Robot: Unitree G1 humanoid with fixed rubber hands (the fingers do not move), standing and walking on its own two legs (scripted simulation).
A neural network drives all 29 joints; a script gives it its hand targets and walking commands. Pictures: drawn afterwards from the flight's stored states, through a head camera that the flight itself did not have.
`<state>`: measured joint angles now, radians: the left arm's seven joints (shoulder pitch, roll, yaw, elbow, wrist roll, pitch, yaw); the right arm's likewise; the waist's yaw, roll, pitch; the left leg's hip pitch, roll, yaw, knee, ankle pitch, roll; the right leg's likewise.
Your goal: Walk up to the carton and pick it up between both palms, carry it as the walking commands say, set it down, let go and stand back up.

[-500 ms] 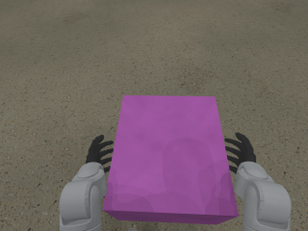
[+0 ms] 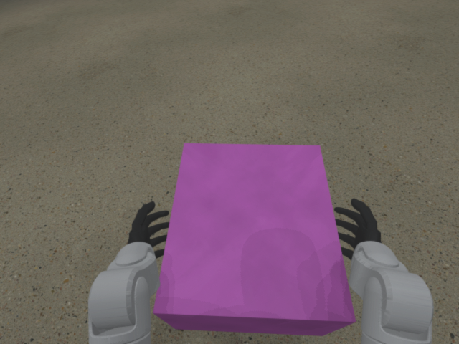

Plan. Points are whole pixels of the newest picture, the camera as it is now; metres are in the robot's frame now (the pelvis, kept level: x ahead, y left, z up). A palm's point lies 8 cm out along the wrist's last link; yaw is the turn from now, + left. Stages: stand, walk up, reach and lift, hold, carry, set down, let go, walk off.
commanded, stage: carry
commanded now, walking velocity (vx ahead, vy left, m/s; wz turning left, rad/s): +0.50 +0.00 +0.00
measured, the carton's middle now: (249, 234) +0.32 -0.02 +0.03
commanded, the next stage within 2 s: none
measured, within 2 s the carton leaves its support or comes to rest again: neither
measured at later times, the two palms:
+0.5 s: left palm (160, 152) +0.51 +0.17 +0.08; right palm (312, 140) +0.50 -0.16 +0.10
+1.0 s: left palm (263, 116) +0.75 -0.09 +0.00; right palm (386, 130) +0.63 -0.40 +0.01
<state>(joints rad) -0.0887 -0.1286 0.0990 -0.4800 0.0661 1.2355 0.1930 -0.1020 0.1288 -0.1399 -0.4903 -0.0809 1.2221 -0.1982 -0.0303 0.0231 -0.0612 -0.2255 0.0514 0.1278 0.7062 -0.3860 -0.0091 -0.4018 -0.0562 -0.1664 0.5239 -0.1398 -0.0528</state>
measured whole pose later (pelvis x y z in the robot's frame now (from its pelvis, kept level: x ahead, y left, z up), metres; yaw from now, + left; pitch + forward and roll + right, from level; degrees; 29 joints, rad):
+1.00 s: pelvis +0.46 -0.14 -0.03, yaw -25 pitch +3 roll +0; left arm -0.08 -0.13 0.12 -0.50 0.05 1.23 0.22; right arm -0.10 0.13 -0.14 -0.43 -0.05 1.16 -0.18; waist 0.03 -0.07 0.19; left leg -0.20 0.10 0.21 0.73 -0.57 -0.02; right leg -0.65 0.15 -0.04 0.85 -0.26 -0.05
